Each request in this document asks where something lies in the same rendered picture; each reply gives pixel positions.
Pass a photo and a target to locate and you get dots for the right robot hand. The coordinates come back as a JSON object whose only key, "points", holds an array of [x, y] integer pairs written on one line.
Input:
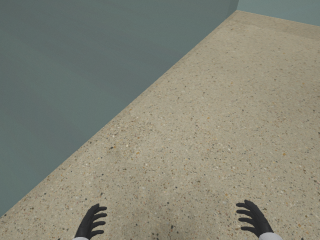
{"points": [[258, 220]]}

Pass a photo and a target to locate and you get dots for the left robot hand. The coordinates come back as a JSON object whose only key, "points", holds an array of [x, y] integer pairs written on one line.
{"points": [[86, 226]]}

